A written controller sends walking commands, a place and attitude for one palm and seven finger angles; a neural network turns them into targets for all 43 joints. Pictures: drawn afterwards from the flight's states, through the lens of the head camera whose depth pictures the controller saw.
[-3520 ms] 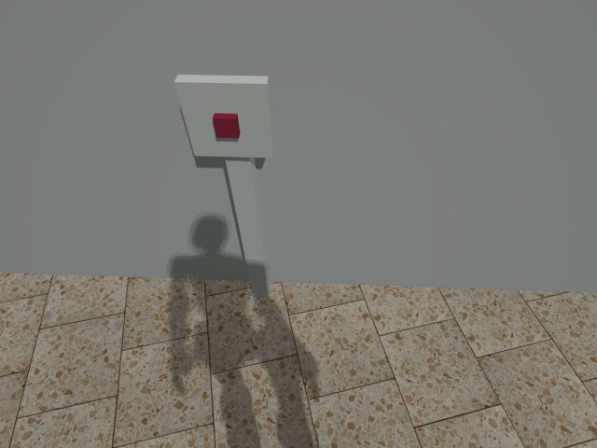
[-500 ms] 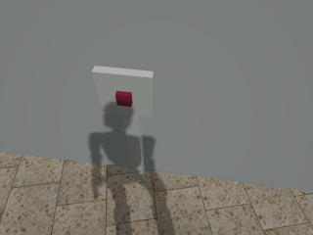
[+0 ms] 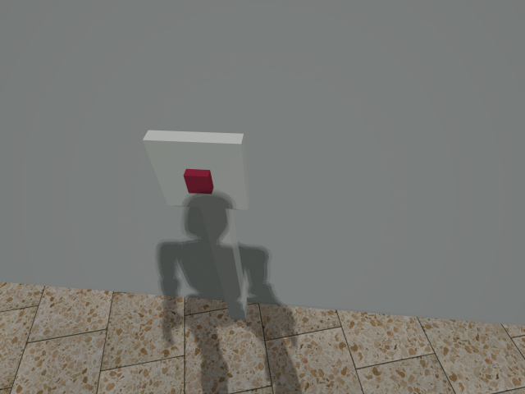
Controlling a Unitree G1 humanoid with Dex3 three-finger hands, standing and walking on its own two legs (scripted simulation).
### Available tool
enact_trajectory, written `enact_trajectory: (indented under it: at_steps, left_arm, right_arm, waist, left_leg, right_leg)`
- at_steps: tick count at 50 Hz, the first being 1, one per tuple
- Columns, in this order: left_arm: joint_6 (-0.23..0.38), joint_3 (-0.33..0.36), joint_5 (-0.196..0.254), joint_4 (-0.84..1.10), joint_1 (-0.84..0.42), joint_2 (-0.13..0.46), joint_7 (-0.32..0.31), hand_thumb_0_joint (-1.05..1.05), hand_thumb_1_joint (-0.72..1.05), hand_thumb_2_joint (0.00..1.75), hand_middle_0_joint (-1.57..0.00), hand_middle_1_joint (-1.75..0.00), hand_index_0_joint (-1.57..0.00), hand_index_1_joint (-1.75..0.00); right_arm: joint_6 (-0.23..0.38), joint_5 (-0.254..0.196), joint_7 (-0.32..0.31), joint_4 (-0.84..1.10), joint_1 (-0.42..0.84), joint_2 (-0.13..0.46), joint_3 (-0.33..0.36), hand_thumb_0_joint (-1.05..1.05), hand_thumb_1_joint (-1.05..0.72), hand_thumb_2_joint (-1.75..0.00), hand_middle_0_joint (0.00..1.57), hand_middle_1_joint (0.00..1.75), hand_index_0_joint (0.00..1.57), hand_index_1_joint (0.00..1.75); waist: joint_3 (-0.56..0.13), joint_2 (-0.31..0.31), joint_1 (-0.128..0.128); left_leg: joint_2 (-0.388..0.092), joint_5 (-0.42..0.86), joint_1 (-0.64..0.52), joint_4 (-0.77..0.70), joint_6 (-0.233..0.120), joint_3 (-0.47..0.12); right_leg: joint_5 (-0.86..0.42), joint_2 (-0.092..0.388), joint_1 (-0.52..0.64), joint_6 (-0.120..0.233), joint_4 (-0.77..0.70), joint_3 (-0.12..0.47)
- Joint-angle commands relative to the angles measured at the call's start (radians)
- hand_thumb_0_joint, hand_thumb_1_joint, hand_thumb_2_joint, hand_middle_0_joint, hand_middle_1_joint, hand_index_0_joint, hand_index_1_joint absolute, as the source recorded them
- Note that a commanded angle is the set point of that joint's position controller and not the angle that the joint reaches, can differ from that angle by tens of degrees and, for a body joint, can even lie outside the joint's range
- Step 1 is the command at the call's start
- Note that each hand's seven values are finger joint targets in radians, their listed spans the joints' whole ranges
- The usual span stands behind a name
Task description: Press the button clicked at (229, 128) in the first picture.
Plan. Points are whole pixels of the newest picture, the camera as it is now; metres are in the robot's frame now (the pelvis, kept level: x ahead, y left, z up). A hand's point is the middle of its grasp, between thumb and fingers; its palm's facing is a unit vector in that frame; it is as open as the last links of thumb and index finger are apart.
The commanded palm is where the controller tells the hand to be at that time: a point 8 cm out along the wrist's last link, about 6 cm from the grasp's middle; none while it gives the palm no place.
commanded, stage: look again from close up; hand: left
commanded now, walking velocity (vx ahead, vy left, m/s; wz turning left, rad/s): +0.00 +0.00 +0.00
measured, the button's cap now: (199, 180) +0.49 +0.16 +0.04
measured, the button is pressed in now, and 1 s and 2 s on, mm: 0 0 0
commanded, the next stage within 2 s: raise the hand and make a fist in 0.12 s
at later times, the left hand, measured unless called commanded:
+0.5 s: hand (163, 356) +0.18 +0.16 -0.01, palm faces +0.05 -1.00 -0.04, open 6.4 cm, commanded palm +0.10 +0.22 -0.05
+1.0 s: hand (140, 384) +0.15 +0.19 -0.03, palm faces -0.06 -1.00 -0.02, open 3.3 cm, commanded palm +0.11 +0.24 -0.02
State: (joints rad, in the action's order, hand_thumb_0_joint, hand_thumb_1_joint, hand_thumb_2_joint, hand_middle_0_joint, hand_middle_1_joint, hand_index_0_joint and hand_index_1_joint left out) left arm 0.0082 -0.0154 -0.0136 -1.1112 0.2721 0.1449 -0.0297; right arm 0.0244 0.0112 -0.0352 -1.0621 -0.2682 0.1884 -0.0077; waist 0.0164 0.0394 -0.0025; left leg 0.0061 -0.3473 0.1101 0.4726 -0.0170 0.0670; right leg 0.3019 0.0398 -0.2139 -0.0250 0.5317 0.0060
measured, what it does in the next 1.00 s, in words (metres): lowers itself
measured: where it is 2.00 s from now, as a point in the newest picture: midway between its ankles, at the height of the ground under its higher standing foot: outside the picture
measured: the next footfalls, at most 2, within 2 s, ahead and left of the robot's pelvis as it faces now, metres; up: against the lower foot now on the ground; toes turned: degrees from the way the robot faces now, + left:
none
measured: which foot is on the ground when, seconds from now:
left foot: down 0.00-1.00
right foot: down 0.00-1.00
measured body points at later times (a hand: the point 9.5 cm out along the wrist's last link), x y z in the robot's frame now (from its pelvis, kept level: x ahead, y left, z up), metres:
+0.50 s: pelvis -0.04 -0.03 -0.04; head -0.01 -0.03 +0.41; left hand +0.17 +0.21 +0.00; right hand +0.15 -0.29 -0.10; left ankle -0.06 +0.10 -0.73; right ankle -0.01 -0.14 -0.74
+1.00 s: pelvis -0.06 -0.01 -0.07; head +0.00 +0.01 +0.37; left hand +0.14 +0.24 -0.02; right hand +0.11 -0.20 -0.16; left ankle -0.06 +0.10 -0.74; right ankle -0.01 -0.14 -0.74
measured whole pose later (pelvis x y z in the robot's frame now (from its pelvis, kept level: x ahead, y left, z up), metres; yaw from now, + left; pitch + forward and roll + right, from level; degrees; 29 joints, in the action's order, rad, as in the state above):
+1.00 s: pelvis -0.06 -0.01 -0.07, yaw +3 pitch +12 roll -3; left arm 0.26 0.18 0.28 0.07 0.41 0.27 0.35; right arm 0.19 -0.03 -0.03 -0.52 -0.28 0.16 -0.06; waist -0.11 0.02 -0.02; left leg -0.03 -0.54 0.79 1.12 -0.01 -0.03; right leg 0.44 0.03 -0.81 -0.01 1.04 -0.07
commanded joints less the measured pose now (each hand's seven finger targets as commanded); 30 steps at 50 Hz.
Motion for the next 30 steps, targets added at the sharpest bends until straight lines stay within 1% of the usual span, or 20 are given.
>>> enact_trajectory:
  at_steps: [1, 10, 11, 12, 13, 14, 15, 16, 17, 18, 19, 20, 21, 22, 24, 25, 27, 28, 29, 30]
  left_arm:
    - [0.016, 0.025, 0.003, 0.038, 0.036, 0.121, -0.008, 0.00, 0.90, 0.90, -0.20, -0.30, -0.20, -0.30]
    - [0.020, 0.030, 0.004, 0.033, 0.029, 0.130, -0.007, 0.00, 0.90, 0.90, -0.20, -0.30, -0.20, -0.30]
    - [0.037, 0.041, -0.004, -0.005, 0.132, 0.148, -0.051, 0.00, 0.90, 0.90, -0.20, -0.30, -0.20, -0.30]
    - [0.259, 0.159, 0.195, 1.521, -0.649, 0.359, -0.022, 0.00, 0.90, 0.90, -0.23, -0.33, -0.23, -0.33]
    - [0.207, 0.167, 0.110, 1.234, -0.142, 0.294, -0.052, 0.00, 0.90, 0.90, -0.25, -0.36, -0.25, -0.36]
    - [0.080, 0.031, 0.157, 1.071, 0.110, 0.050, -0.072, 0.00, 0.90, 0.90, -0.28, -0.39, -0.28, -0.39]
    - [0.088, 0.040, 0.171, 1.067, 0.036, 0.028, -0.055, 0.00, 0.90, 0.90, -0.31, -0.42, -0.31, -0.42]
    - [0.139, 0.123, 0.177, 1.103, -0.039, 0.114, -0.035, 0.00, 0.90, 0.90, -0.34, -0.45, -0.34, -0.45]
    - [0.196, 0.179, 0.180, 1.043, 0.015, 0.143, 0.003, 0.00, 0.90, 0.90, -0.36, -0.48, -0.36, -0.48]
    - [0.254, 0.193, 0.196, 0.934, 0.154, 0.098, 0.053, 0.00, 0.90, 0.90, -0.39, -0.51, -0.39, -0.51]
    - [0.316, 0.208, 0.211, 0.855, 0.254, 0.082, 0.117, 0.00, 0.90, 0.90, -0.42, -0.54, -0.42, -0.54]
    - [0.387, 0.207, 0.231, 0.827, 0.321, 0.056, 0.185, 0.00, 0.90, 0.90, -0.45, -0.57, -0.45, -0.57]
    - [0.467, 0.224, 0.253, 0.838, 0.333, 0.066, 0.256, 0.00, 0.90, 0.90, -0.47, -0.60, -0.47, -0.60]
    - [0.545, 0.231, 0.267, 0.865, 0.320, 0.083, 0.328, 0.00, 0.90, 0.90, -0.50, -0.63, -0.50, -0.63]
    - [0.655, 0.266, 0.282, 0.864, 0.284, 0.154, 0.470, 0.00, 0.90, 0.90, -0.56, -0.69, -0.56, -0.69]
    - [0.657, 0.297, 0.299, 0.901, 0.258, 0.193, 0.510, 0.00, 0.90, 0.90, -0.58, -0.72, -0.58, -0.72]
    - [0.599, 0.299, 0.357, 1.017, 0.208, 0.188, 0.541, 0.00, 0.90, 0.90, -0.64, -0.78, -0.64, -0.78]
    - [0.566, 0.306, 0.371, 1.072, 0.154, 0.202, 0.534, 0.00, 0.90, 0.90, -0.67, -0.81, -0.67, -0.81]
    - [0.546, 0.288, 0.379, 1.127, 0.070, 0.200, 0.517, 0.00, 0.90, 0.90, -0.69, -0.84, -0.69, -0.84]
    - [0.538, 0.269, 0.373, 1.200, 0.006, 0.199, 0.494, 0.00, 0.90, 0.90, -0.72, -0.87, -0.72, -0.87]
  right_arm:
    - [0.014, 0.003, 0.001, 0.015, -0.062, 0.080, 0.015, 0.00, -0.90, -0.90, 0.20, 0.30, 0.20, 0.30]
    - [0.012, 0.002, -0.001, -0.017, -0.069, 0.077, 0.015, 0.00, -0.90, -0.90, 0.20, 0.30, 0.20, 0.30]
    - [0.011, -0.008, 0.007, 0.045, 0.023, 0.113, 0.031, 0.00, -0.90, -0.90, 0.20, 0.30, 0.20, 0.30]
    - [0.173, -0.061, -0.035, 0.382, 0.014, 0.248, 0.052, 0.00, -0.90, -0.90, 0.20, 0.30, 0.20, 0.30]
    - [0.253, -0.030, -0.069, 0.324, 0.074, 0.171, 0.043, 0.00, -0.90, -0.90, 0.20, 0.30, 0.20, 0.30]
    - [0.280, -0.053, -0.063, 0.329, 0.090, 0.123, 0.048, 0.00, -0.90, -0.90, 0.20, 0.30, 0.20, 0.30]
    - [0.291, -0.054, -0.053, 0.313, 0.056, 0.154, 0.052, 0.00, -0.90, -0.90, 0.20, 0.30, 0.20, 0.30]
    - [0.305, -0.042, -0.048, 0.372, 0.079, 0.180, 0.073, 0.00, -0.90, -0.90, 0.20, 0.30, 0.20, 0.30]
    - [0.311, -0.026, -0.046, 0.389, 0.059, 0.191, 0.086, 0.00, -0.90, -0.90, 0.20, 0.30, 0.20, 0.30]
    - [0.314, -0.018, -0.039, 0.422, 0.074, 0.177, 0.092, 0.00, -0.90, -0.90, 0.20, 0.30, 0.20, 0.30]
    - [0.318, -0.023, -0.022, 0.459, 0.088, 0.176, 0.099, 0.00, -0.90, -0.90, 0.20, 0.30, 0.20, 0.30]
    - [0.319, -0.021, -0.006, 0.497, 0.098, 0.167, 0.099, 0.00, -0.90, -0.90, 0.20, 0.30, 0.20, 0.30]
    - [0.319, -0.022, 0.008, 0.530, 0.119, 0.171, 0.107, 0.00, -0.90, -0.90, 0.20, 0.30, 0.20, 0.30]
    - [0.322, -0.023, 0.022, 0.566, 0.131, 0.177, 0.110, 0.00, -0.90, -0.90, 0.20, 0.30, 0.20, 0.30]
    - [0.325, -0.029, 0.044, 0.618, 0.127, 0.191, 0.119, 0.00, -0.90, -0.90, 0.20, 0.30, 0.20, 0.30]
    - [0.317, -0.038, 0.045, 0.654, 0.140, 0.197, 0.121, 0.00, -0.90, -0.90, 0.20, 0.30, 0.20, 0.30]
    - [0.300, -0.052, 0.032, 0.730, 0.161, 0.194, 0.116, 0.00, -0.90, -0.90, 0.20, 0.30, 0.20, 0.30]
    - [0.291, -0.055, 0.023, 0.753, 0.157, 0.195, 0.113, 0.00, -0.90, -0.90, 0.20, 0.30, 0.20, 0.30]
    - [0.283, -0.055, 0.018, 0.759, 0.146, 0.190, 0.104, 0.00, -0.90, -0.90, 0.20, 0.30, 0.20, 0.30]
    - [0.279, -0.053, 0.012, 0.775, 0.137, 0.194, 0.101, 0.00, -0.90, -0.90, 0.20, 0.30, 0.20, 0.30]
  waist:
    - [0.056, -0.046, 0.001]
    - [0.019, -0.057, 0.001]
    - [0.028, -0.243, 0.043]
    - [-0.458, -0.013, -0.066]
    - [-0.433, 0.225, 0.025]
    - [-0.250, 0.203, -0.002]
    - [-0.122, 0.047, -0.040]
    - [-0.046, -0.025, -0.051]
    - [-0.084, -0.132, -0.050]
    - [-0.061, -0.222, -0.013]
    - [-0.070, -0.211, 0.022]
    - [-0.101, -0.263, 0.050]
    - [-0.118, -0.257, 0.060]
    - [-0.156, -0.224, 0.064]
    - [-0.198, -0.154, 0.051]
    - [-0.252, -0.155, 0.061]
    - [-0.304, -0.136, 0.062]
    - [-0.301, -0.119, 0.050]
    - [-0.267, -0.115, 0.027]
    - [-0.240, -0.059, 0.006]
  left_leg:
    - [-0.107, 0.263, 0.065, -0.108, -0.016, -0.082]
    - [-0.112, 0.280, 0.042, -0.098, -0.008, -0.069]
    - [-0.133, 0.380, 0.139, 0.129, 0.019, -0.030]
    - [-0.009, 0.489, -0.067, -0.019, -0.014, -0.048]
    - [-0.032, 0.632, -0.127, -0.029, -0.016, -0.038]
    - [-0.053, 0.605, -0.016, -0.028, 0.027, -0.062]
    - [-0.043, 0.505, 0.048, 0.016, 0.017, -0.072]
    - [-0.021, 0.375, 0.142, 0.062, 0.009, -0.081]
    - [-0.011, 0.297, 0.198, 0.104, 0.002, -0.066]
    - [-0.003, 0.218, 0.297, 0.144, 0.005, -0.061]
    - [0.011, 0.188, 0.366, 0.186, 0.014, -0.054]
    - [0.021, 0.155, 0.440, 0.231, 0.022, -0.044]
    - [0.025, 0.127, 0.511, 0.283, 0.029, -0.034]
    - [0.034, 0.097, 0.568, 0.335, 0.031, -0.029]
    - [0.038, 0.074, 0.640, 0.442, 0.032, -0.032]
    - [0.043, 0.057, 0.673, 0.473, 0.024, -0.022]
    - [0.052, 0.005, 0.707, 0.508, 0.010, -0.007]
    - [0.048, -0.018, 0.711, 0.516, 0.005, -0.012]
    - [0.039, -0.083, 0.724, 0.524, 0.002, -0.029]
    - [0.031, -0.106, 0.718, 0.533, -0.004, -0.033]
  right_leg:
    - [-0.265, 0.052, 0.012, 0.062, -0.076, 0.058]
    - [-0.333, 0.057, 0.042, 0.068, -0.084, 0.063]
    - [-0.816, 0.117, 0.073, 0.035, -0.075, 0.095]
    - [-0.691, 0.038, 0.158, 0.062, 0.003, 0.057]
    - [-0.437, -0.015, 0.118, 0.079, 0.037, 0.017]
    - [-0.226, -0.018, -0.006, 0.062, 0.014, -0.054]
    - [-0.250, -0.018, -0.080, 0.045, -0.008, -0.075]
    - [-0.240, -0.019, -0.145, 0.039, -0.004, -0.082]
    - [-0.194, -0.020, -0.186, 0.028, 0.016, -0.092]
    - [-0.118, -0.024, -0.236, 0.023, 0.052, -0.098]
    - [-0.100, -0.022, -0.244, 0.030, 0.098, -0.083]
    - [-0.080, -0.021, -0.255, 0.032, 0.156, -0.073]
    - [-0.072, -0.017, -0.274, 0.035, 0.204, -0.052]
    - [-0.060, -0.009, -0.289, 0.040, 0.246, -0.024]
    - [-0.071, 0.014, -0.318, 0.049, 0.310, 0.054]
    - [-0.030, 0.017, -0.326, 0.048, 0.324, 0.073]
    - [0.082, 0.024, -0.326, 0.033, 0.304, 0.118]
    - [0.151, 0.015, -0.360, 0.034, 0.298, 0.114]
    - [0.292, 0.003, -0.424, 0.036, 0.283, 0.119]
    - [0.348, -0.006, -0.476, 0.038, 0.287, 0.111]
